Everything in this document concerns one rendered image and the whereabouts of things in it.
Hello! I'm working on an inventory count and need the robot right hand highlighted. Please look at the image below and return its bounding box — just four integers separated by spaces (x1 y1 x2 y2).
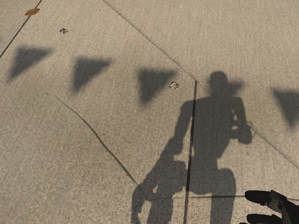
239 189 299 224

